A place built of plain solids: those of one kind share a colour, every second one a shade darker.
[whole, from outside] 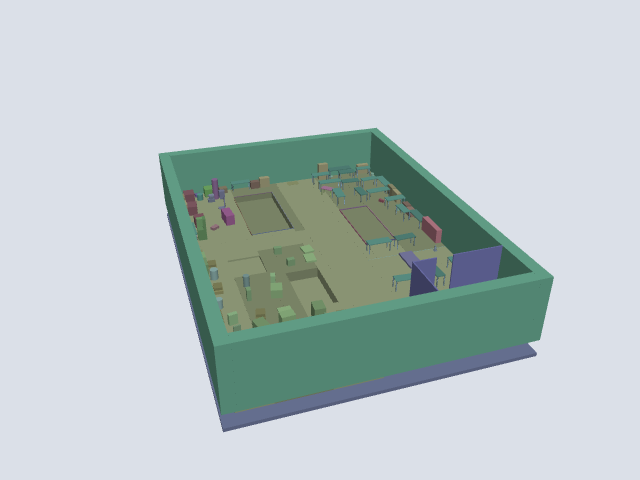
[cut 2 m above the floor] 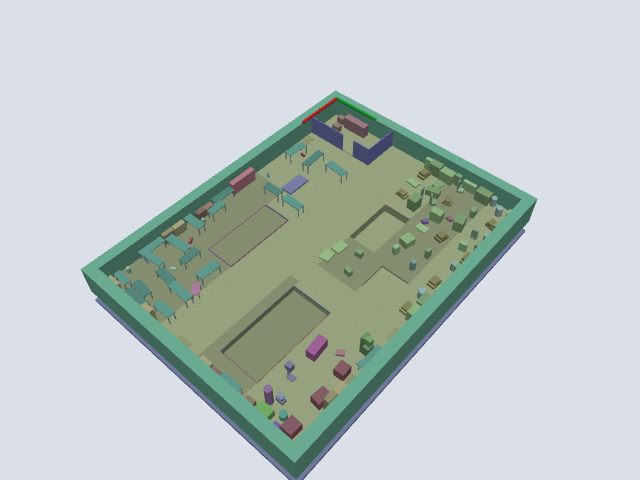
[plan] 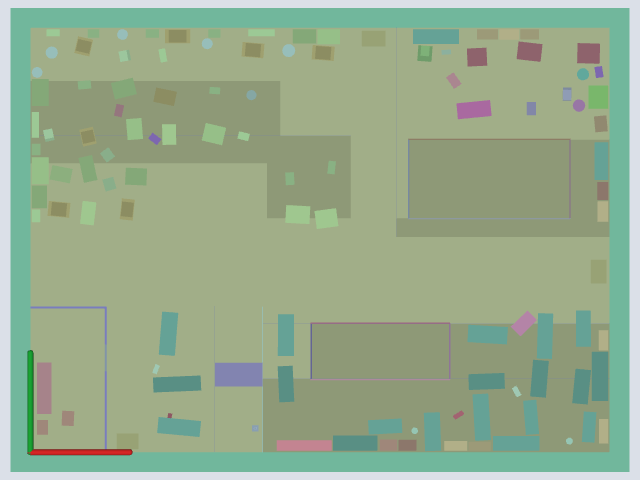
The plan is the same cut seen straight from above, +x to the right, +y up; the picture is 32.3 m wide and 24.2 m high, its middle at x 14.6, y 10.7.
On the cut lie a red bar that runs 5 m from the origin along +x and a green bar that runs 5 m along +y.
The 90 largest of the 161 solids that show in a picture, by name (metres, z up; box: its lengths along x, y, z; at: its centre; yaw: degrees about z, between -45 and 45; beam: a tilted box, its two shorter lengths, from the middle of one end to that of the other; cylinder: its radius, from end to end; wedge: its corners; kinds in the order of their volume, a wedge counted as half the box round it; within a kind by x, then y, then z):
{
 "floor_1": {"box": [3.85, 7.35, 1.0], "at": [1.93, 3.67, -0.5]},
 "floor_2": {"box": [6.8, 2.77, 2.1], "at": [3.4, 13.19, -1.05]},
 "floor_3": {"box": [2.1, 7.35, 1.0], "at": [4.9, 3.67, -0.5]},
 "floor_4": {"box": [12.6, 2.77, 2.1], "at": [6.3, 17.34, -1.05]},
 "floor_5": {"box": [3.35, 7.35, 1.0], "at": [7.62, 3.67, -0.5]},
 "floor_6": {"box": [16.15, 0.95, 2.1], "at": [8.07, 11.32, -1.05]},
 "floor_7": {"box": [16.15, 1.38, 2.1], "at": [8.07, 15.26, -1.05]},
 "floor_8": {"box": [16.15, 2.68, 2.1], "at": [8.07, 20.06, -1.05]},
 "floor_9": {"box": [5.13, 2.77, 1.2], "at": [9.37, 13.19, -1.5]},
 "floor_10": {"box": [2.4, 7.35, 1.0], "at": [10.5, 3.67, -0.5]},
 "floor_11": {"box": [2.5, 2.77, 2.1], "at": [12.95, 5.08, -1.05]},
 "floor_12": {"box": [2.77, 2.77, 1.95], "at": [13.98, 17.34, -1.13]},
 "floor_13": {"box": [4.22, 2.77, 2.1], "at": [14.04, 13.19, -1.05]},
 "floor_14": {"box": [29.2, 3.5, 1.0], "at": [14.6, 9.1, -0.5]},
 "floor_15": {"box": [0.78, 2.77, 2.1], "at": [15.76, 17.34, -1.05]},
 "floor_16": {"box": [2.3, 10.55, 1.0], "at": [17.3, 16.12, -0.5]},
 "floor_17": {"box": [6.9, 2.77, 2.1], "at": [17.65, 5.08, -1.05]},
 "floor_18": {"box": [0.65, 3.95, 2.1], "at": [18.77, 13.78, -1.05]},
 "floor_19": {"box": [17.5, 3.7, 2.1], "at": [20.45, 1.85, -1.05]},
 "floor_20": {"box": [17.5, 0.88, 2.1], "at": [20.45, 6.91, -1.05]},
 "floor_21": {"box": [8.08, 3.95, 1.49], "at": [23.14, 13.78, -1.35]},
 "floor_22": {"box": [10.75, 0.95, 2.1], "at": [23.82, 11.32, -1.05]},
 "floor_23": {"box": [10.75, 5.65, 2.1], "at": [23.82, 18.57, -1.05]},
 "floor_24": {"box": [8.1, 2.77, 2.1], "at": [25.15, 5.08, -1.05]},
 "floor_25": {"box": [2.02, 3.95, 2.1], "at": [28.19, 13.78, -1.05]},
 "wall_1": {"box": [1.0, 21.4, 5.5], "at": [-0.5, 10.7, 1.75]},
 "wall_2": {"box": [31.2, 1.0, 5.5], "at": [14.6, -0.5, 1.75]},
 "wall_3": {"box": [31.2, 1.0, 5.5], "at": [14.6, 21.9, 1.75]},
 "wall_4": {"box": [1.0, 21.4, 5.5], "at": [29.7, 10.7, 1.75]},
 "floor_base_1": {"box": [31.2, 23.4, 0.3], "at": [14.6, 10.7, -2.35]},
 "pallet_load_1": {"box": [0.77, 1.15, 1.27], "at": [0.46, 12.87, 0.64]},
 "pallet_load_2": {"box": [0.85, 1.36, 1.11], "at": [0.49, 14.19, 0.56]},
 "pallet_load_3": {"box": [0.85, 1.36, 1.11], "at": [0.49, 18.14, 0.56]},
 "pallet_load_4": {"box": [0.7, 1.29, 0.65], "at": [2.9, 14.28, 0.33], "yaw": 12.4},
 "pallet_load_5": {"box": [1.14, 0.86, 1.11], "at": [4.71, 18.33, 0.56], "yaw": 14.1},
 "pallet_load_6": {"box": [0.78, 1.06, 1.05], "at": [5.25, 16.29, 0.53], "yaw": 4.7},
 "pallet_load_7": {"box": [1.08, 0.86, 1.21], "at": [5.33, 13.9, 0.6], "yaw": -2.5},
 "pallet_load_8": {"box": [1.06, 0.91, 0.74], "at": [9.25, 16.04, 0.37], "yaw": -13.3},
 "pallet_load_9": {"box": [1.19, 0.72, 1.27], "at": [13.82, 20.97, 0.64]},
 "pallet_load_10": {"box": [1.14, 0.76, 1.13], "at": [15.04, 20.95, 0.56]},
 "tool_cabinet_1": {"box": [1.16, 0.5, 1.0], "at": [21.44, 0.32, 0.5]},
 "tool_cabinet_2": {"box": [1.13, 0.46, 1.03], "at": [22.65, 0.3, 0.52]},
 "tool_cabinet_3": {"box": [1.07, 0.53, 1.09], "at": [23.04, 21.07, 0.55]},
 "tool_cabinet_4": {"box": [1.0, 0.54, 1.71], "at": [24.14, 21.06, 0.85]},
 "tool_cabinet_5": {"box": [0.94, 0.52, 1.93], "at": [25.17, 21.07, 0.96]},
 "tool_cabinet_6": {"box": [0.54, 1.04, 1.02], "at": [28.86, 12.13, 0.51]},
 "tool_cabinet_7": {"box": [0.48, 1.03, 1.68], "at": [28.89, 5.64, 0.84]},
 "tool_cabinet_8": {"box": [0.46, 1.23, 1.01], "at": [28.9, 1.06, 0.51]},
 "part_1": {"box": [3.85, 0.1, 4.55], "at": [1.93, 7.3, 2.23]},
 "part_2": {"box": [0.1, 4.08, 4.55], "at": [3.8, 2.04, 2.23]},
 "part_3": {"box": [0.1, 1.82, 4.55], "at": [3.8, 6.34, 2.23]},
 "crate_stack_1": {"box": [0.37, 1.31, 0.96], "at": [0.26, 16.5, 0.48]},
 "crate_stack_2": {"box": [0.43, 0.64, 1.18], "at": [0.28, 11.92, 0.59]},
 "crate_stack_3": {"box": [0.44, 0.58, 1.18], "at": [0.29, 15.26, 0.59]},
 "crate_stack_4": {"box": [0.67, 0.36, 1.13], "at": [1.15, 21.15, 0.56]},
 "crate_stack_5": {"box": [0.66, 0.42, 0.88], "at": [2.73, 18.52, 0.44], "yaw": 5.0},
 "crate_stack_6": {"box": [0.59, 0.43, 1.12], "at": [3.18, 21.11, 0.56]},
 "crate_stack_7": {"box": [0.67, 0.43, 1.24], "at": [6.15, 21.11, 0.62]},
 "crate_stack_8": {"box": [0.34, 0.68, 0.9], "at": [6.68, 20.0, 0.45], "yaw": 10.2},
 "crate_stack_9": {"box": [0.62, 0.43, 1.21], "at": [9.27, 21.11, 0.6]},
 "crate_stack_10": {"box": [1.34, 0.36, 0.86], "at": [11.65, 21.15, 0.43]},
 "table_saw_1": {"box": [0.99, 0.91, 0.91], "at": [22.52, 19.92, 0.46], "yaw": 2.4},
 "table_saw_2": {"box": [1.22, 0.9, 0.92], "at": [25.16, 20.2, 0.46], "yaw": -6.6},
 "table_saw_3": {"box": [1.14, 1.02, 0.82], "at": [28.14, 20.11, 0.41], "yaw": -1.5},
 "board_stack_1": {"box": [0.74, 2.6, 1.28], "at": [0.7, 3.22, 0.64]},
 "bar_rack_1": {"box": [2.78, 0.54, 1.29], "at": [13.8, 0.34, 0.65]},
 "offcut_bin_1": {"box": [0.56, 0.74, 0.71], "at": [0.61, 1.25, 0.35]},
 "offcut_bin_2": {"box": [0.61, 0.75, 0.71], "at": [1.89, 1.71, 0.35], "yaw": -2.5},
 "offcut_bin_3": {"box": [0.89, 0.57, 0.71], "at": [18.05, 0.35, 0.35]},
 "offcut_bin_4": {"box": [0.91, 0.56, 0.8], "at": [19.01, 0.35, 0.4]},
 "offcut_bin_5": {"box": [0.55, 0.91, 0.75], "at": [28.86, 13.17, 0.38]},
 "sack_pile_1": {"box": [1.1, 0.76, 0.31], "at": [1.44, 12.24, 0.15], "yaw": -5.3},
 "sack_pile_2": {"box": [0.78, 0.87, 0.3], "at": [2.69, 20.46, 0.15], "yaw": -13.0},
 "sack_pile_3": {"box": [1.07, 0.74, 0.29], "at": [6.79, 17.92, 0.14], "yaw": -11.8},
 "sack_pile_4": {"box": [1.28, 0.71, 0.3], "at": [7.42, 20.98, 0.15]},
 "sack_pile_5": {"box": [1.11, 0.74, 0.27], "at": [11.22, 20.27, 0.14], "yaw": -4.7},
 "sack_pile_6": {"box": [1.12, 0.73, 0.25], "at": [14.76, 20.13, 0.12], "yaw": -4.3},
 "planer_1": {"box": [1.71, 0.81, 0.99], "at": [22.36, 17.27, 0.49], "yaw": 5.7},
 "barrel_1": {"cylinder": 0.27, "from": [0.34, 19.15, 0.0], "to": [0.34, 19.15, 0.9]},
 "barrel_2": {"cylinder": 0.3, "from": [1.07, 20.15, 0.0], "to": [1.07, 20.15, 0.89]},
 "barrel_3": {"cylinder": 0.27, "from": [4.64, 21.06, 0.0], "to": [4.64, 21.06, 0.95]},
 "barrel_4": {"cylinder": 0.28, "from": [8.92, 20.59, 0.0], "to": [8.92, 20.59, 0.8]},
 "barrel_5": {"cylinder": 0.26, "from": [11.14, 18.01, 0.0], "to": [11.14, 18.01, 0.98]},
 "barrel_6": {"cylinder": 0.33, "from": [13.03, 20.25, 0.0], "to": [13.03, 20.25, 0.87]},
 "forge_hearth_1": {"box": [1.0, 1.18, 0.82], "at": [28.63, 17.91, 0.41]},
 "bandsaw_1": {"box": [0.72, 0.27, 1.03], "at": [19.87, 19.84, 1.54], "yaw": -4.3},
 "bandsaw_2": {"box": [0.72, 0.79, 1.03], "at": [19.89, 20.1, 0.52], "yaw": -4.3},
 "step_hump_1": {"box": [2.4, 1.2, 0.23], "at": [10.5, 3.91, 0.07]},
 "dust_extractor_1": {"cylinder": 0.31, "from": [27.66, 17.48, 0.0], "to": [27.66, 17.48, 2.08]},
 "coal_bin_1": {"box": [0.63, 0.81, 0.56], "at": [28.76, 16.55, 0.28], "yaw": 5.4}
}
